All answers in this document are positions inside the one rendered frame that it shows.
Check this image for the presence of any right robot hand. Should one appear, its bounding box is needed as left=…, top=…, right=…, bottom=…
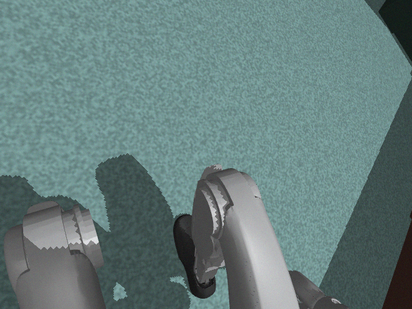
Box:
left=288, top=270, right=326, bottom=309

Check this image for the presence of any right robot foot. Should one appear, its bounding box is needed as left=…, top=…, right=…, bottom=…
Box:
left=173, top=214, right=216, bottom=299

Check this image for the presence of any armchair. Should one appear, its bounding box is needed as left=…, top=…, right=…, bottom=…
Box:
left=379, top=0, right=412, bottom=62
left=382, top=211, right=412, bottom=309

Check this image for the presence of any right robot arm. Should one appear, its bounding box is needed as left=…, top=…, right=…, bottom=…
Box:
left=313, top=296, right=350, bottom=309

